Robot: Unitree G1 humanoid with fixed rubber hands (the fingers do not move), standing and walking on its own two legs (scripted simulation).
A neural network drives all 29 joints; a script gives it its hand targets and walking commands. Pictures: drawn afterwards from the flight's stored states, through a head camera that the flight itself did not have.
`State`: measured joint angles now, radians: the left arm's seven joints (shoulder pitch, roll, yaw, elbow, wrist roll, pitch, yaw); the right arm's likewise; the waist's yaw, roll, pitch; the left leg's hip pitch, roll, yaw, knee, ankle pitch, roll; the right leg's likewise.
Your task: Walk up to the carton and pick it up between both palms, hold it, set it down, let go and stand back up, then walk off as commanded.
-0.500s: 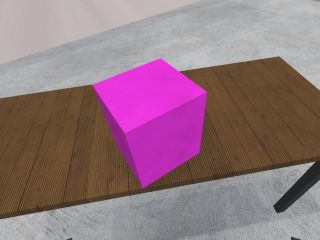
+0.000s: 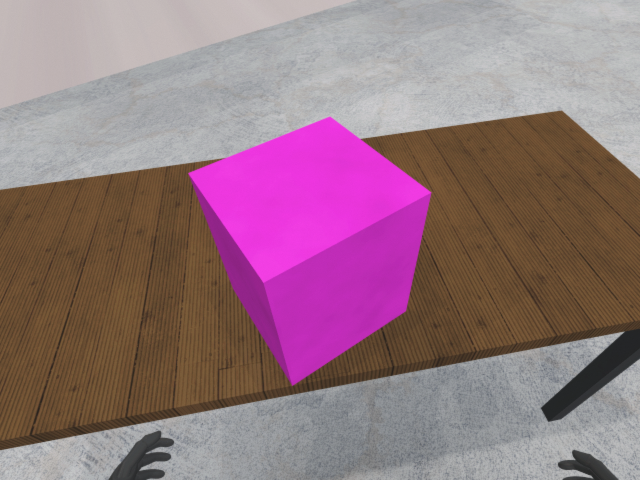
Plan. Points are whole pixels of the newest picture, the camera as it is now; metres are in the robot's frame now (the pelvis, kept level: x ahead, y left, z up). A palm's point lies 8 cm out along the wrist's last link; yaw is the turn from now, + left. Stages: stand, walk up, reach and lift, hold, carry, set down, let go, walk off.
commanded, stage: walk up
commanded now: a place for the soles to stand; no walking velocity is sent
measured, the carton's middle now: (311, 251) +0.42 +0.03 +0.06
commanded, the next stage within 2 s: reach and lift in 0.86 s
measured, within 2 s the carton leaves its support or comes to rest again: neither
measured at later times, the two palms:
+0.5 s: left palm out of the picture +0.13 +0.28 -0.07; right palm out of the picture +0.10 -0.31 -0.08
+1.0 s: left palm out of the picture +0.14 +0.29 -0.09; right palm out of the picture +0.11 -0.31 -0.08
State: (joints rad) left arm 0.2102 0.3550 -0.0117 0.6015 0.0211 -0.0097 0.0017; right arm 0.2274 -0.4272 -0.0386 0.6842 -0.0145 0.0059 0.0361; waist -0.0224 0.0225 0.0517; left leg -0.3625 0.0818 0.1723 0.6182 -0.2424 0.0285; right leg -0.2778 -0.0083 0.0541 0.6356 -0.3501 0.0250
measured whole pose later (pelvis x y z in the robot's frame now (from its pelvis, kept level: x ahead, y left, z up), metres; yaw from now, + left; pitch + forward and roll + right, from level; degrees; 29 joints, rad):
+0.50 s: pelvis -0.01 +0.01 +0.00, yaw +0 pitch -1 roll -1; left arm 0.21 0.36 -0.01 0.63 0.01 -0.01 0.00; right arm 0.22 -0.43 -0.03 0.72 -0.01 0.00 0.04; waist -0.02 0.02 0.05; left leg -0.36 0.08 0.17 0.60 -0.22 0.03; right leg -0.27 -0.01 0.05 0.60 -0.32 0.04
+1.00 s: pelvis -0.01 +0.01 -0.01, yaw +0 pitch -3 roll +1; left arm 0.13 0.35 0.02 0.64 0.01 0.23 0.03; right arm 0.15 -0.42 -0.07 0.89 -0.02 -0.21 0.09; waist -0.03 -0.02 0.06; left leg -0.36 0.06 0.17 0.68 -0.28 0.03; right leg -0.30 -0.04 0.05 0.73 -0.40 -0.02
